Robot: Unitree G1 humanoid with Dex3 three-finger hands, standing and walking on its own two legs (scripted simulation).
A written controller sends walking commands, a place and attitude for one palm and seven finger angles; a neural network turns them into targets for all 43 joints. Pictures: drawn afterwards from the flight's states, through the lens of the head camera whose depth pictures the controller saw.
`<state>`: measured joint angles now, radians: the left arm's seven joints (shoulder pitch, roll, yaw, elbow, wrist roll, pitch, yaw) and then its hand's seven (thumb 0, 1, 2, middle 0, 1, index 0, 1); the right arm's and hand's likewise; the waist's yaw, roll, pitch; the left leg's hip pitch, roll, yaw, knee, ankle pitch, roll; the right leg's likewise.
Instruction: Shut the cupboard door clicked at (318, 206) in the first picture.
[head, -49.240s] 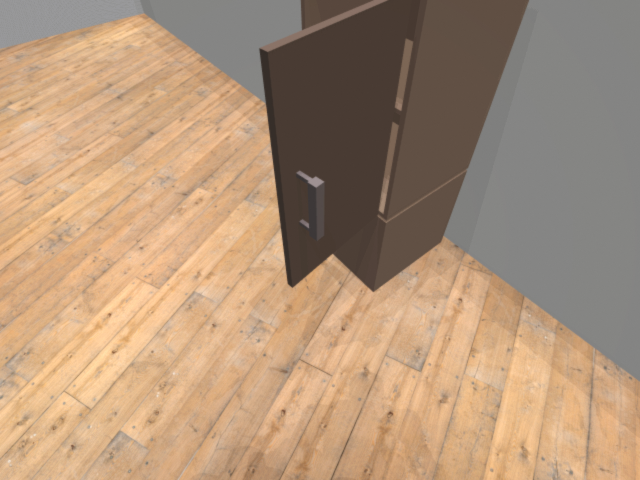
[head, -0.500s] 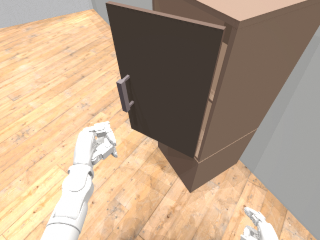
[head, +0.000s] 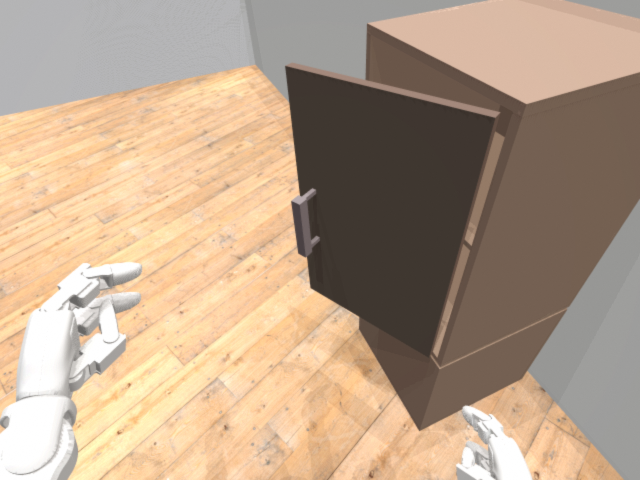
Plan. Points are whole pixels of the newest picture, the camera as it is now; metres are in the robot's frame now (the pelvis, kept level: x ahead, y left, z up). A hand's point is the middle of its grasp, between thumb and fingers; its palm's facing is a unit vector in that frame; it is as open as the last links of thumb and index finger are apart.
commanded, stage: draw the hand back to the body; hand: left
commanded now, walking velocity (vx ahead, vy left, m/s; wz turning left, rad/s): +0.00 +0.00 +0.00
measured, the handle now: (308, 222) +0.64 +0.11 -0.07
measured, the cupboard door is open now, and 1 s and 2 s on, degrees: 29 29 29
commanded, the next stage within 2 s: step back with the hand held close in 0.48 s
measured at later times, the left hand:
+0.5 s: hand (84, 357) +0.18 +0.24 +0.16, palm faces +0.43 -0.81 -0.39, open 7.4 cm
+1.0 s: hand (71, 353) +0.18 +0.26 +0.16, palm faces +0.38 -0.78 -0.51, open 7.4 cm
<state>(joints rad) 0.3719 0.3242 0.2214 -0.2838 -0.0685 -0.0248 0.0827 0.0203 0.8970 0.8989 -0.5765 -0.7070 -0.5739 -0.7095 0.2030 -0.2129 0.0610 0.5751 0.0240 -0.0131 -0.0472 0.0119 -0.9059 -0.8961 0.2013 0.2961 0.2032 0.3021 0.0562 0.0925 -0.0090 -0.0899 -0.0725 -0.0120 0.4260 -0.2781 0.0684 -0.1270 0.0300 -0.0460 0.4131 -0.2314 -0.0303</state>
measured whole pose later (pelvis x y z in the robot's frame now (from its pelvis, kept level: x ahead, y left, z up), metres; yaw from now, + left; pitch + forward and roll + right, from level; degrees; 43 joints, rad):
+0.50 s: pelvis -0.01 -0.01 +0.00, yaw -1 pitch -5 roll +0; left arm 0.45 0.34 0.33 -0.35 -0.08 -0.09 0.10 0.02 0.89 0.90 -0.21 -0.31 -0.21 -0.31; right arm 0.20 -0.23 0.02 0.62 0.03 -0.11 -0.07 0.01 -0.91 -0.90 0.20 0.30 0.20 0.30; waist 0.05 0.08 0.00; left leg -0.09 -0.06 0.00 0.44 -0.27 0.05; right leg -0.13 0.05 -0.04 0.43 -0.22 -0.05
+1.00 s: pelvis -0.03 +0.00 -0.01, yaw -1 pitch +1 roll +0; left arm 0.54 0.42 0.42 -0.44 -0.07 -0.16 0.12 0.02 0.89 0.90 -0.21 -0.30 -0.21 -0.31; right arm 0.19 -0.25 -0.02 0.56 0.03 0.03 -0.08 0.01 -0.91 -0.90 0.20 0.30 0.20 0.30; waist 0.00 0.04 0.00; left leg -0.28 -0.08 0.02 0.55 -0.29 0.08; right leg -0.33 0.02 -0.02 0.56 -0.25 -0.02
